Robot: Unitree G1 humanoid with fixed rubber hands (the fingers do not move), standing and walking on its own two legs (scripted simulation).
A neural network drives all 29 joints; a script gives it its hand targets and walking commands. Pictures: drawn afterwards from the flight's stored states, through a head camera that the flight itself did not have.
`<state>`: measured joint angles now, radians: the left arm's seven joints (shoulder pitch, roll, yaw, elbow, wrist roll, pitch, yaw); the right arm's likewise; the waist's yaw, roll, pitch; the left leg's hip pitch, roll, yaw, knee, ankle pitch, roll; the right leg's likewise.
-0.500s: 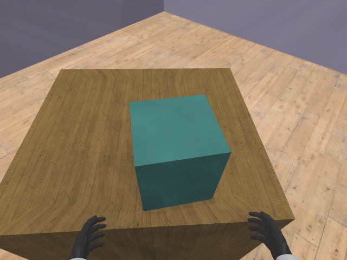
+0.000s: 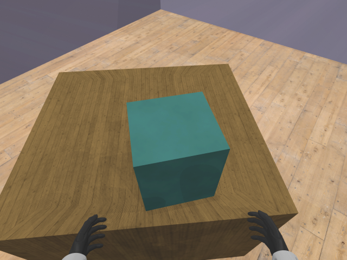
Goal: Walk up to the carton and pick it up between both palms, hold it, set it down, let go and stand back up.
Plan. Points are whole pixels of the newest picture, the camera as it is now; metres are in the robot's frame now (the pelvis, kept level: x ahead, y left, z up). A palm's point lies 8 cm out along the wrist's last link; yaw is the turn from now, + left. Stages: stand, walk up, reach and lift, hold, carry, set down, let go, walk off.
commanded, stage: set down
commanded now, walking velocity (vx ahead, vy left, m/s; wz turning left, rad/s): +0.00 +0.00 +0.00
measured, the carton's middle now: (173, 152) +0.39 +0.02 -0.02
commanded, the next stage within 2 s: let go in 0.12 s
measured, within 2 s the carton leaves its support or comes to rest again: neither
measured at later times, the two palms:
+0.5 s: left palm (80, 250) +0.15 +0.23 -0.06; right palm (280, 248) +0.16 -0.23 -0.08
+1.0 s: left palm (76, 254) +0.14 +0.24 -0.07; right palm out of the picture +0.08 -0.32 -0.09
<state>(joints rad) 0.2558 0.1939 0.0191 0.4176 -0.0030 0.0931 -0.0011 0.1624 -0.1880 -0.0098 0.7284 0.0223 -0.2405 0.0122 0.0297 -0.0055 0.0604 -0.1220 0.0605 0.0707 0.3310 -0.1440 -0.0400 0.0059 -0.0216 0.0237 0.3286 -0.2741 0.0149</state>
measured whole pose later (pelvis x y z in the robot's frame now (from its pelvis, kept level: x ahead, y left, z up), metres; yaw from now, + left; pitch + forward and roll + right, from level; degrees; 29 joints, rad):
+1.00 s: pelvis -0.02 +0.00 -0.01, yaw +0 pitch -3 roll +0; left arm 0.25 0.35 -0.08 0.51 0.03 -0.10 -0.05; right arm 0.20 -0.40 -0.06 0.84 -0.01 -0.01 0.04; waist -0.02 -0.02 0.01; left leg -0.26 0.08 0.06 0.52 -0.21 -0.03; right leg -0.13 -0.01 0.02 0.52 -0.34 0.01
